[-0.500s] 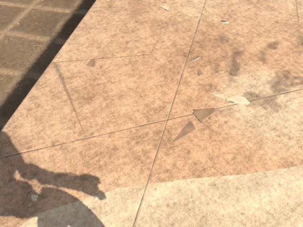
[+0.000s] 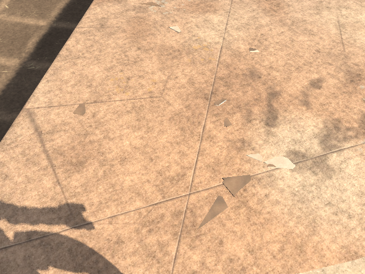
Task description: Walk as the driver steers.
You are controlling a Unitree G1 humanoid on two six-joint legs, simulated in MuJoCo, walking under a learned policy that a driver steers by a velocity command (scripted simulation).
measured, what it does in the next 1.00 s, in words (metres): walks ahead, turning right: right foot, then left foot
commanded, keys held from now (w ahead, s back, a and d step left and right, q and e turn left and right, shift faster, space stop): w+e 0.52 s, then e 0.30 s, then q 0.18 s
